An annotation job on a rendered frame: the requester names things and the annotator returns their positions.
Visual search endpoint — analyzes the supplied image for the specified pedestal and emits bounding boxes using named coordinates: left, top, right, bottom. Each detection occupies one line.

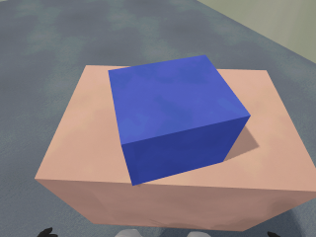
left=35, top=65, right=316, bottom=232

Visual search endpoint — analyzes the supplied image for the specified carton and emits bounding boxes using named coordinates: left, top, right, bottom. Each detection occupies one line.
left=108, top=54, right=251, bottom=186

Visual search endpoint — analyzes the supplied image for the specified robot left hand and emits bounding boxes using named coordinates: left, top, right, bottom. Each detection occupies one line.
left=38, top=227, right=58, bottom=237

